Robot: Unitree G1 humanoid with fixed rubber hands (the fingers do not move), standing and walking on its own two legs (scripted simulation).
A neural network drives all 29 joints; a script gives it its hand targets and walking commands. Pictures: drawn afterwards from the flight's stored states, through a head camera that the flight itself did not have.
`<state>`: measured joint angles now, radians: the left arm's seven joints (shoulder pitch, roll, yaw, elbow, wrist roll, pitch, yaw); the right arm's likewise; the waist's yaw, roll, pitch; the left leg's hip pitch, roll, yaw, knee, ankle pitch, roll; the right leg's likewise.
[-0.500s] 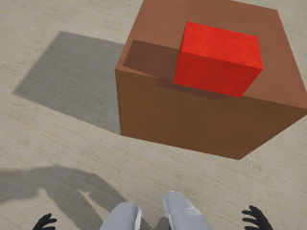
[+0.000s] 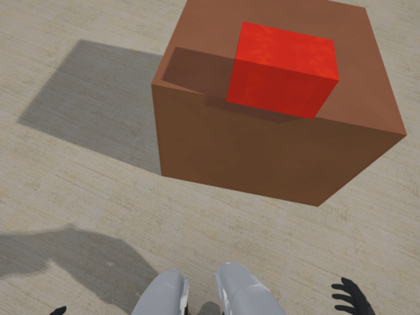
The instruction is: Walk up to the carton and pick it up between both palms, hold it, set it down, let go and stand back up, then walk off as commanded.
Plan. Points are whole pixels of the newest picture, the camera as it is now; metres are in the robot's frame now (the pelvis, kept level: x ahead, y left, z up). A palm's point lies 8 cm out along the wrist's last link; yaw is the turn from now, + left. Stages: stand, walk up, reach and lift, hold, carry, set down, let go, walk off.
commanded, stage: walk off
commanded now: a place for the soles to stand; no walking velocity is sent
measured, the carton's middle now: (278, 71) +0.75 -0.21 -0.03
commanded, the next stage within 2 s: none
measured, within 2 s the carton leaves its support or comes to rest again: neither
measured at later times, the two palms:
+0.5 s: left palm out of the picture -0.01 +0.18 -0.06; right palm out of the picture -0.03 -0.42 -0.13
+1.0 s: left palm out of the picture -0.20 +0.20 -0.11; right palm out of the picture -0.28 -0.42 -0.07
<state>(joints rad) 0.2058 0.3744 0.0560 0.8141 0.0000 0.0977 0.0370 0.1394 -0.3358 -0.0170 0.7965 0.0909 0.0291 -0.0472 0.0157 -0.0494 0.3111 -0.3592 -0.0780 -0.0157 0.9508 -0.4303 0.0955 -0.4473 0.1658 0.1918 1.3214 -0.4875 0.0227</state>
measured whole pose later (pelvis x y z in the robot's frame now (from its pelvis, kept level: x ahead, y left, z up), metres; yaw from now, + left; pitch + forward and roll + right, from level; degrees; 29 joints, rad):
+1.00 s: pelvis -0.30 -0.09 +0.01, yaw -3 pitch -10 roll -3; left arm 0.22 0.36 0.06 0.84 0.00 0.02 0.03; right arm 0.28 -0.43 -0.02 0.80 0.09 0.05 0.02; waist -0.03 -0.02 0.26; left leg -0.30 -0.02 -0.02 0.92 -0.44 0.06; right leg -0.53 0.15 0.14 1.42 -0.41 0.02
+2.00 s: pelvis -0.22 -0.10 +0.00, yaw -4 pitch -6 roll +0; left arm 0.35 0.39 0.09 0.79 0.00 -0.08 0.01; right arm 0.33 -0.42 -0.04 0.80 0.07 -0.02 0.05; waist -0.02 -0.04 0.14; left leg -0.18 0.02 0.01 0.92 -0.62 0.01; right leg -0.39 0.06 0.08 0.93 -0.43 -0.02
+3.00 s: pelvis -0.20 -0.04 +0.00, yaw -4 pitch -7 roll -4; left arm 0.29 0.40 0.05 0.86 0.00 -0.04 0.06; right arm 0.19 -0.38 -0.04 0.80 0.07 0.02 0.02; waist 0.01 0.07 0.18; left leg -0.39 -0.01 0.04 0.99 -0.48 0.08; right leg -0.41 0.09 0.13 1.13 -0.50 0.03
